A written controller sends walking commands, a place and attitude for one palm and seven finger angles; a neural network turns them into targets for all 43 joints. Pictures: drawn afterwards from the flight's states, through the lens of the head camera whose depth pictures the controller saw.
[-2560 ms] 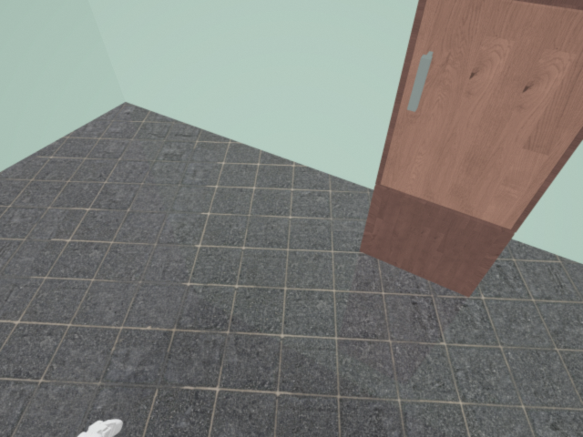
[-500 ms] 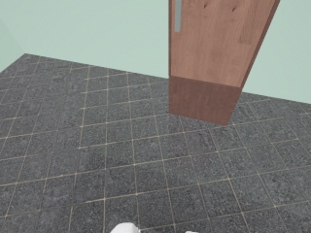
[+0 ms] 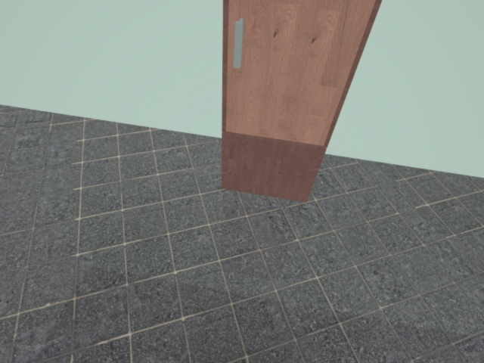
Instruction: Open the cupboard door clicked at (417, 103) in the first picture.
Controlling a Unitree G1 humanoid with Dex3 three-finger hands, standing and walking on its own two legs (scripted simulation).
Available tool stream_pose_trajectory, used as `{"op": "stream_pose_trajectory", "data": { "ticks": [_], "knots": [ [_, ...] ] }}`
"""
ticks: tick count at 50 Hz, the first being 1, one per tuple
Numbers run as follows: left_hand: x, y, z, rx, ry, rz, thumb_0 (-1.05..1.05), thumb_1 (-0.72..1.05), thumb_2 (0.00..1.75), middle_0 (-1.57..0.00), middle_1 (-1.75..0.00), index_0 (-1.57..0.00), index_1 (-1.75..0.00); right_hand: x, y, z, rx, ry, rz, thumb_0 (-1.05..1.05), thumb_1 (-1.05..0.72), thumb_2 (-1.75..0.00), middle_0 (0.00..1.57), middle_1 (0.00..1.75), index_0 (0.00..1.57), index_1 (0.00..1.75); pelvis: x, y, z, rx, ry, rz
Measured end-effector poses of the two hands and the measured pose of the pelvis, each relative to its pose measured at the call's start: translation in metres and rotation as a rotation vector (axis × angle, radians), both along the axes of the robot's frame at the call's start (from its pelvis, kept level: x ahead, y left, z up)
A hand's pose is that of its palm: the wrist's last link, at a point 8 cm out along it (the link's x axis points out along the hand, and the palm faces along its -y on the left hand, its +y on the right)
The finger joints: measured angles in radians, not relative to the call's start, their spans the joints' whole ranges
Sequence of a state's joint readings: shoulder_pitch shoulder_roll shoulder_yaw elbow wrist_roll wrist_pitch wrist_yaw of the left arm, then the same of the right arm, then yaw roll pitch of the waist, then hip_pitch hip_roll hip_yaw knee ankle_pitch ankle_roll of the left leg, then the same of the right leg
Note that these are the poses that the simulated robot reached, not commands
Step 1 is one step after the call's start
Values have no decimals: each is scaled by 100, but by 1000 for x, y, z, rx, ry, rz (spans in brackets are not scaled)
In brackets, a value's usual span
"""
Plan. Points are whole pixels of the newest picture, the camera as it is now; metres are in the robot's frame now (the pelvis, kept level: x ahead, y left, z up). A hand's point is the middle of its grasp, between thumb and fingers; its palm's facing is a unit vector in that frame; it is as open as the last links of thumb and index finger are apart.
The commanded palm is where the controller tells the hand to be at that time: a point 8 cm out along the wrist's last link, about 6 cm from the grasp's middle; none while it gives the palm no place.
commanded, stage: take the last steps up to it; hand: left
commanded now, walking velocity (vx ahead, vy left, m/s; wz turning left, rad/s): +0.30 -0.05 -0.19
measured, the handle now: (239, 43) +1.03 +0.10 +0.05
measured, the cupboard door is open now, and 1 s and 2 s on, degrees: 0 0 0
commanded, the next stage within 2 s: come to a stop and stand still in 1.46 s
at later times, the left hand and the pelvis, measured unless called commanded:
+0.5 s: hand out of the picture +0.14 +0.15 -0.16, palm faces -0.18 -0.97 -0.16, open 7.4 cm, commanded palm none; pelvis +0.04 -0.01 +0.01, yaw -8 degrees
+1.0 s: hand out of the picture +0.12 +0.12 -0.18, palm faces +0.04 -0.99 -0.14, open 7.3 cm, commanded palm none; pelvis +0.21 -0.04 -0.01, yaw -3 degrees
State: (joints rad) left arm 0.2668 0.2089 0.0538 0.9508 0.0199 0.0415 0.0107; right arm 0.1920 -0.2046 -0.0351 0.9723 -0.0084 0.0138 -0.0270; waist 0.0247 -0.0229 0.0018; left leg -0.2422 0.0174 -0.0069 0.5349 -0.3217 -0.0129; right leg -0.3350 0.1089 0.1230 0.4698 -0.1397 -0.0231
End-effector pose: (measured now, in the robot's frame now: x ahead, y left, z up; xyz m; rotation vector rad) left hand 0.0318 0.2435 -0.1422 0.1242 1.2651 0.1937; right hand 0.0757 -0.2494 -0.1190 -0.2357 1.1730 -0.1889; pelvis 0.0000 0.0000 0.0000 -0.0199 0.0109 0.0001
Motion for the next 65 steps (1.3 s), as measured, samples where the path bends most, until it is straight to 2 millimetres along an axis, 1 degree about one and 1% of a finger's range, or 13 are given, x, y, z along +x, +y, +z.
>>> {"op": "stream_pose_trajectory", "data": {
  "ticks": [8, 14, 18, 22, 28, 30, 33, 37, 41, 47, 52, 56, 65],
  "knots": [
    [12, 32, 7, -12, -3, -74, 0, 91, 90, -20, -30, -20, -30, -68, 38, 10, 20, 75, -82, 1, -90, -90, 20, 30, 20, 30, -4, 23, 12, -13, -16, -59],
    [25, 32, 9, -14, 29, -132, 0, 91, 90, -20, -30, -20, -30, -118, 51, 7, 45, 158, -190, 1, -90, -90, 20, 30, 20, 30, 5, 25, 15, -7, -11, -101],
    [44, 16, 10, -24, 47, -180, 1, 91, 90, -20, -30, -20, -30, -152, 56, 5, 76, 252, -256, 1, -90, -90, 20, 30, 20, 30, 14, 18, 15, 1, -6, -119],
    [78, -14, 11, -37, 31, -234, 1, 91, 90, -20, -30, -19, -30, -180, 58, 3, 117, 357, -312, 1, -90, -90, 20, 30, 20, 30, 26, 4, 14, 9, -2, -129],
    [141, -72, 8, -42, -79, -273, 1, 91, 90, -20, -30, -20, -30, -195, 43, -11, 191, 491, -349, 1, -90, -90, 20, 30, 20, 30, 53, -32, -1, 28, -1, -123],
    [150, -86, 10, -47, -119, -250, 0, 91, 90, -20, -30, -20, -30, -182, 32, -16, 205, 510, -323, 1, -91, -90, 20, 30, 20, 30, 62, -41, -2, 18, -10, -104],
    [155, -88, 19, -27, -173, -152, -2, 94, 90, -20, -30, -20, -30, -136, 9, -18, 196, 458, -273, 1, -91, -90, 20, 30, 20, 30, 78, -51, 4, 24, -19, -86],
    [152, -76, 25, 26, -135, -115, -5, 97, 90, -21, -30, -20, -30, -50, -23, -21, 156, 300, -207, 1, -91, -90, 20, 30, 19, 30, 102, -59, 9, 19, -23, -69],
    [129, -73, 18, 24, -8, -94, -3, 95, 90, -20, -30, -20, -30, 42, -41, -19, 127, 137, -154, 1, -91, -90, 20, 30, 19, 30, 129, -59, 9, 6, -24, -65],
    [94, -76, 2, -40, 208, -21, -1, 93, 90, -20, -30, -20, -30, 168, -37, -10, 102, -8, -44, 1, -91, -90, 20, 30, 19, 30, 177, -48, 3, -8, -19, -60],
    [90, -68, -14, -95, 364, 35, 0, 92, 90, -20, -30, -20, -30, 253, -15, -14, 63, -79, 33, 1, -91, -90, 20, 30, 19, 30, 228, -27, -15, -6, -19, -62],
    [131, -52, -14, -96, 369, 20, 0, 91, 90, -20, -30, -20, -30, 270, 0, -13, 60, -74, 5, 0, -91, -90, 20, 30, 19, 30, 256, -16, -12, 8, -35, -78],
    [306, -33, 3, -33, 74, -79, 0, 91, 90, -20, -30, -20, -30, 239, -2, -8, 64, 92, -133, -1, -95, -90, 20, 30, 20, 30, 315, -16, 8, 36, -33, -90]
  ]
}}
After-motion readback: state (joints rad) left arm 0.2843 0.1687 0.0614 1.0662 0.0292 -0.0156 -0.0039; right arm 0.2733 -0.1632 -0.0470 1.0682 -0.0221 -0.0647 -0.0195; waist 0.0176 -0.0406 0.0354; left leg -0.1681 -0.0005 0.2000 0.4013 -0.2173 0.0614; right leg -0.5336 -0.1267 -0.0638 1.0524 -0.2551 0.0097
